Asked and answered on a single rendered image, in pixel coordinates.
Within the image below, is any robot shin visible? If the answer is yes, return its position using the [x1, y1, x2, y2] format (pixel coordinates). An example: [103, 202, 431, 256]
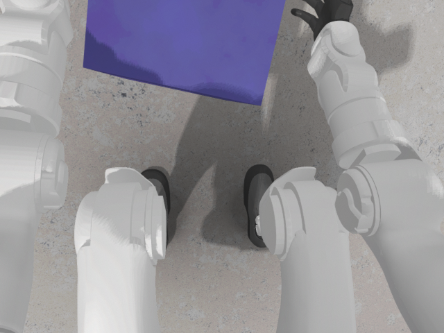
[255, 166, 349, 248]
[74, 167, 158, 254]

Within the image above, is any robot right forearm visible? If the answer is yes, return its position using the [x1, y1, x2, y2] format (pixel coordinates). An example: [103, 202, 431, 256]
[307, 21, 444, 216]

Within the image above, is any left robot upper arm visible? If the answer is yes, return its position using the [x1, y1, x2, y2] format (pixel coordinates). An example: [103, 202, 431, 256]
[0, 129, 69, 333]

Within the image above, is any right robot upper arm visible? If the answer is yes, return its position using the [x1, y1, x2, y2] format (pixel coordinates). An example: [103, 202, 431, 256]
[335, 159, 444, 333]

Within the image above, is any robot right shin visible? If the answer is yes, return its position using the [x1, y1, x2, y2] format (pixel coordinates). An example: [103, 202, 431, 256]
[255, 166, 349, 248]

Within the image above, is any robot left forearm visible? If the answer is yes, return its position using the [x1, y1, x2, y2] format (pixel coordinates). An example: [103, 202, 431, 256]
[0, 0, 74, 138]

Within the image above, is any robot left shin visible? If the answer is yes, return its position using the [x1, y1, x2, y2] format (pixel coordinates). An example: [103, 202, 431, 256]
[74, 167, 158, 254]

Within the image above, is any right robot hand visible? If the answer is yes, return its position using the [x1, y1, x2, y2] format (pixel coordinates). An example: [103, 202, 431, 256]
[291, 0, 353, 41]

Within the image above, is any carton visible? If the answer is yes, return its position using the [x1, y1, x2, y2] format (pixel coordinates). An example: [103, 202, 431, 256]
[83, 0, 286, 106]

